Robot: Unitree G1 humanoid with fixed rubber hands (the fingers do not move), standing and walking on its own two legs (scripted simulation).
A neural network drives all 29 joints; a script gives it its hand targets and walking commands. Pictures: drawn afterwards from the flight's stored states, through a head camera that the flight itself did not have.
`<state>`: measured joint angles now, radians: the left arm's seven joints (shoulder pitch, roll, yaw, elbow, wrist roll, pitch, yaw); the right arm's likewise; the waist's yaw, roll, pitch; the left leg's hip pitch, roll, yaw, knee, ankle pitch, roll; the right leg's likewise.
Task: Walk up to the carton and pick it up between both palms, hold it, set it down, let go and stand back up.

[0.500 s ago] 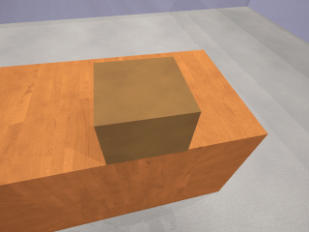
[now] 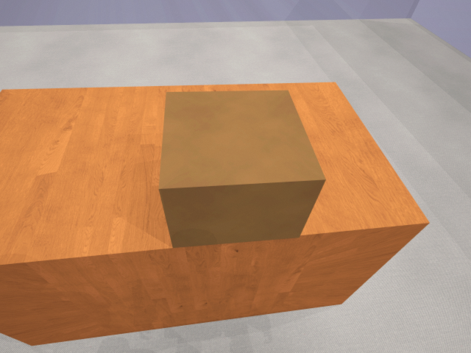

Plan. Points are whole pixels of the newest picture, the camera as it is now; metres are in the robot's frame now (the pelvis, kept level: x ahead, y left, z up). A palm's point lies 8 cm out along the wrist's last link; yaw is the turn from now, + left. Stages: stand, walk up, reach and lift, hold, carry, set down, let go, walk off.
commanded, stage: walk up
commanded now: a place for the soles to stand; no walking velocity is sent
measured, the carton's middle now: (233, 165) +0.50 +0.00 -0.01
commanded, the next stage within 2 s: none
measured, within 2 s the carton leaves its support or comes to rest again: neither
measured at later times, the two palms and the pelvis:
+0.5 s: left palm out of the picture +0.03 +0.24 -0.15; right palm out of the picture +0.04 -0.25 -0.13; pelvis +0.00 -0.01 +0.00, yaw +5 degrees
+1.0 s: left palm out of the picture +0.01 +0.25 -0.15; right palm out of the picture +0.06 -0.26 -0.13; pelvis +0.00 -0.02 -0.01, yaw +8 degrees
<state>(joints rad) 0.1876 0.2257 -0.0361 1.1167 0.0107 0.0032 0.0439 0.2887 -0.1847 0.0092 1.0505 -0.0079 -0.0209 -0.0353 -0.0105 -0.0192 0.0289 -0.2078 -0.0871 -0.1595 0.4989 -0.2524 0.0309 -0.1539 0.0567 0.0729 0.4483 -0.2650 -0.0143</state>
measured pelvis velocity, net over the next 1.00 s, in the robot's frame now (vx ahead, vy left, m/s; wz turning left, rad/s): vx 0.00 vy -0.02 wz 0.15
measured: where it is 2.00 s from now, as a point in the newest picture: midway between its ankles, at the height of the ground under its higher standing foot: outside the picture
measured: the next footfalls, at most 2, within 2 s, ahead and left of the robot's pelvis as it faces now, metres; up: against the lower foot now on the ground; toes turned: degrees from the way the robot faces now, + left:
none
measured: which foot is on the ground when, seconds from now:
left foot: down 0.00-1.00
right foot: down 0.00-1.00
